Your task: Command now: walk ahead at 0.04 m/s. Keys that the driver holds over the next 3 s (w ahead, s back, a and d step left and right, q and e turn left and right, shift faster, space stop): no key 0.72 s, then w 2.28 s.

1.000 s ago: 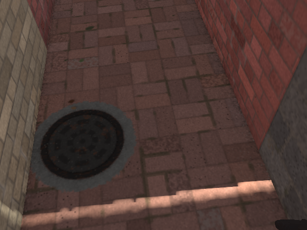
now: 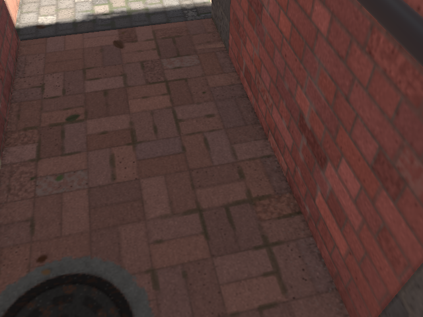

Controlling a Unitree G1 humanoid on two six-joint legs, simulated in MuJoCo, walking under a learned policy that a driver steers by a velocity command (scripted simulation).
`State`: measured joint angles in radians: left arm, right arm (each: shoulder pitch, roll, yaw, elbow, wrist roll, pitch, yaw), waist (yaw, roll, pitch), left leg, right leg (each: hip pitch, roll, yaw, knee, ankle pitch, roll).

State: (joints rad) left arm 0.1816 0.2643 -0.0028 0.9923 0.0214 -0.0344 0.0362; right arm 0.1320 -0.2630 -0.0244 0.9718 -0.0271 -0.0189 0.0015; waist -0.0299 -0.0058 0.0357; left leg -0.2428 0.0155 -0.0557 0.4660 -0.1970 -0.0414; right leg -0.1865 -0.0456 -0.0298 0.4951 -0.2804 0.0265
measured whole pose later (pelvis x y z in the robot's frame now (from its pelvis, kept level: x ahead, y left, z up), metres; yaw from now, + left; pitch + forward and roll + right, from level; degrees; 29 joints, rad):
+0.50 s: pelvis +0.02 +0.03 +0.00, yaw +1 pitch -1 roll +0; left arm 0.25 0.28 -0.04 1.05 0.00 -0.01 0.04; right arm 0.12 -0.26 -0.01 1.04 0.00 -0.02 -0.01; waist 0.02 -0.01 0.04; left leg -0.26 -0.05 -0.05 0.52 -0.25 0.01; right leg -0.17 -0.11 -0.03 0.51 -0.32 0.08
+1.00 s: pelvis +0.06 +0.01 -0.02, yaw +2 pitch +1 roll +1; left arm 0.39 0.25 -0.03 1.06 -0.02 -0.08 0.03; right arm 0.25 -0.25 -0.04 1.05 0.01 -0.08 0.01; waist 0.00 0.00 -0.01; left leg -0.31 -0.04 -0.03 0.72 -0.41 0.06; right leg -0.19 -0.07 0.00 0.64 -0.47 0.04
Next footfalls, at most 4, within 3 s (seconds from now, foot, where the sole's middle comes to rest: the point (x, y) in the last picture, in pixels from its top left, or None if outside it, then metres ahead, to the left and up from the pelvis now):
1.26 left None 0.29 0.19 -0.77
1.74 right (217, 301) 0.57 0.00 -0.77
2.26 left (133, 224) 0.86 0.29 -0.77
2.82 right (183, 166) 1.14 0.11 -0.77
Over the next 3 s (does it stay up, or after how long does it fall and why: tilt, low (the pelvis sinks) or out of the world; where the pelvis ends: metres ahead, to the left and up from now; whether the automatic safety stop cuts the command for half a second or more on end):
stays up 1.07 0.20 0.01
